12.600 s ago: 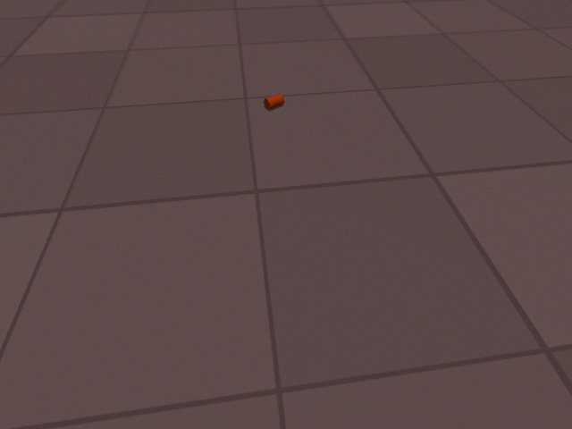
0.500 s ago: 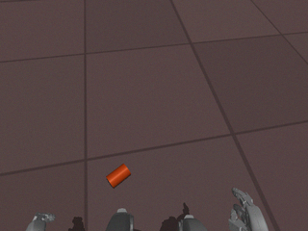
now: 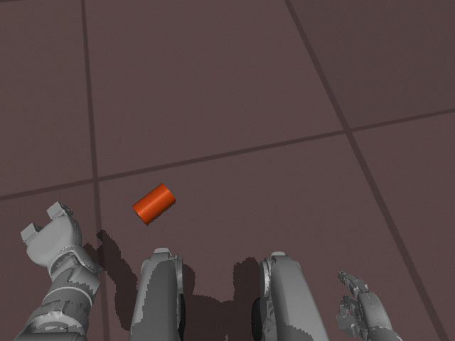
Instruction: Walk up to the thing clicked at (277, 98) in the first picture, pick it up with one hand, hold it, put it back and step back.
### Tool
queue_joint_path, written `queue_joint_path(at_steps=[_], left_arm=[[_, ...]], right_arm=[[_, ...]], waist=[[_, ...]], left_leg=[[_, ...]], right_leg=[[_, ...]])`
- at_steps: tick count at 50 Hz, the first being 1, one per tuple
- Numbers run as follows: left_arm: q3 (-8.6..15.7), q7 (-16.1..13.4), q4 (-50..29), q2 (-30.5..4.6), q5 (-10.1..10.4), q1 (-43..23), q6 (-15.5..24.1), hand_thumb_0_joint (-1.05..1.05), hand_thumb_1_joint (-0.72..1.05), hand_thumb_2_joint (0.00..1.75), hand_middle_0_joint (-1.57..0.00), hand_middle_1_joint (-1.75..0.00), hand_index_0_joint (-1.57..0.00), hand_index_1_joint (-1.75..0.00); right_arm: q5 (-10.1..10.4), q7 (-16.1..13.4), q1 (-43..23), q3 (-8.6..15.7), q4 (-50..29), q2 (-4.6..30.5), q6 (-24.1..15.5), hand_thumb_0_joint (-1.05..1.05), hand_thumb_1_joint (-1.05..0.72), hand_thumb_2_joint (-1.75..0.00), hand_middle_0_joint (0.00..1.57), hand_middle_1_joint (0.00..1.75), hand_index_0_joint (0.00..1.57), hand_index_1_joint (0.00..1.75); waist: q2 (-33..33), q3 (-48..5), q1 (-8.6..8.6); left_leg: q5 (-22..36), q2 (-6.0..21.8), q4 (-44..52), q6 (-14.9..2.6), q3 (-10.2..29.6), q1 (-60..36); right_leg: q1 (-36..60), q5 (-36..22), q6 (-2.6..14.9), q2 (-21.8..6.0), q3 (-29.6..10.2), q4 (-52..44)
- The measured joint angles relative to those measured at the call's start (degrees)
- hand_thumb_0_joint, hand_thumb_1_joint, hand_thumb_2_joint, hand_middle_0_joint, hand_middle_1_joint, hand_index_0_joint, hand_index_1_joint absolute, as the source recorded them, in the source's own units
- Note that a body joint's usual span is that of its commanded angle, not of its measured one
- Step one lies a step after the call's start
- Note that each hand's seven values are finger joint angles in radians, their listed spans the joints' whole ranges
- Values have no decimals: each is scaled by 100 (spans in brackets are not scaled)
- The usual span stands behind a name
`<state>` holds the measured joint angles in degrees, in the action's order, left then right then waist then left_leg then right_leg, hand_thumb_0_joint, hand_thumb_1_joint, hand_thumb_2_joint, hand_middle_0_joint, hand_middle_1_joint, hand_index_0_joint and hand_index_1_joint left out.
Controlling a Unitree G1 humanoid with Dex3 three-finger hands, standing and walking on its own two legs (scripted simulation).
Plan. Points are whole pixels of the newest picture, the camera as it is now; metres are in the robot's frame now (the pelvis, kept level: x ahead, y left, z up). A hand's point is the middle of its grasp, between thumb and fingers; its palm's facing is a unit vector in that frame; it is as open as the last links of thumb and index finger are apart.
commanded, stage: rise first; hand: left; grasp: from above
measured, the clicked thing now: (154, 203) +0.48 +0.23 -0.48
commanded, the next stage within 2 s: approach in 1.36 s
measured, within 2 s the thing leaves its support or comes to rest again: neither
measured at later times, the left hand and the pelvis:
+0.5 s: hand (111, 222) +0.38 +0.29 -0.29, palm faces -0.28 -0.31 -0.91, open 12.7 cm; pelvis -0.03 +0.01 -0.13, yaw -3 degrees
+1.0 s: hand (123, 211) +0.42 +0.28 -0.34, palm faces -0.27 -0.31 -0.91, open 12.4 cm; pelvis -0.03 +0.00 -0.18, yaw -5 degrees
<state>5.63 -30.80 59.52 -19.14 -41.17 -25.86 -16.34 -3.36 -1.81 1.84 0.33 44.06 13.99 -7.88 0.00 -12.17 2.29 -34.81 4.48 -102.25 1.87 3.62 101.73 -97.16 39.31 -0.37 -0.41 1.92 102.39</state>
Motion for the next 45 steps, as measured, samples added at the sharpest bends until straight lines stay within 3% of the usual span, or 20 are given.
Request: queue_joint_path(at_steps=[6,13,23,30,45], left_arm=[[59,-172,900,-326,-296,-1013,-75,0,-50,98,-16,-100,-15,-101],[241,-198,1508,-561,-542,-1550,-23,0,-41,91,-25,-91,-24,-92],[642,-186,2245,-848,-420,-2240,54,0,-34,85,-31,-86,-30,-86],[749,-207,2827,-1102,-640,-2707,59,0,-30,81,-33,-85,-33,-85],[1177,-246,3093,-1401,-714,-3152,158,0,-25,75,-34,-88,-36,-86]], right_arm=[[-221,241,31,-15,268,-116,-60,1,-90,-89,21,30,21,30],[-376,578,214,-27,491,-180,-167,1,-90,-90,21,30,21,30],[-465,902,436,-84,741,-116,-451,0,-90,-90,21,30,21,30],[-507,1122,561,-125,773,45,-622,0,-90,-90,21,30,21,30],[-602,1507,595,-168,741,193,-782,0,-91,-90,20,30,20,30]], waist=[[42,91,176],[92,231,378],[116,405,674],[151,469,826],[117,848,906]], left_leg=[[-2,61,-807,22,148,885],[11,78,-1549,-23,212,1629],[19,33,-2296,-96,243,2320],[-3,22,-2652,-102,281,2666],[-70,32,-3196,-30,401,3106]], right_leg=[[-874,-18,14,95,61,778],[-1604,-53,-41,153,42,1488],[-2237,-29,-137,160,-12,2218],[-2566,7,-151,179,-18,2571],[-3045,51,-135,253,18,3125]])
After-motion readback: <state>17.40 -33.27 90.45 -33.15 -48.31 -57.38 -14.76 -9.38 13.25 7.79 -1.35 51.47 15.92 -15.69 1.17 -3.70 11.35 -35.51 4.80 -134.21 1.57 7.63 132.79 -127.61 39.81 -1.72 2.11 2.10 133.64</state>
